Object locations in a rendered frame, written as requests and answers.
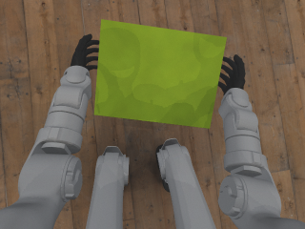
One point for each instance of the robot left hand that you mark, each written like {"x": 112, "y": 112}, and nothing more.
{"x": 80, "y": 57}

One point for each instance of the robot right foot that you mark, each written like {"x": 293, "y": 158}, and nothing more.
{"x": 165, "y": 185}

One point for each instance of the robot left thigh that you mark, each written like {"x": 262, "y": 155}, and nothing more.
{"x": 106, "y": 208}

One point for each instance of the robot right forearm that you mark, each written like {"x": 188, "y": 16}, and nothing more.
{"x": 241, "y": 135}

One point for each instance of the robot right hand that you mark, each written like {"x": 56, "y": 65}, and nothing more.
{"x": 236, "y": 78}

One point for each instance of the robot left upper arm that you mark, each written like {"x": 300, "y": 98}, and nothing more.
{"x": 47, "y": 182}

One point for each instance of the robot left forearm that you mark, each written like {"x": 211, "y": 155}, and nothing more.
{"x": 62, "y": 131}

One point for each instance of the carton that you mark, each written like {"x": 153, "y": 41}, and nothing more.
{"x": 158, "y": 75}

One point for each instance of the robot right upper arm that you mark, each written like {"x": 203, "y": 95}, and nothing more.
{"x": 253, "y": 203}

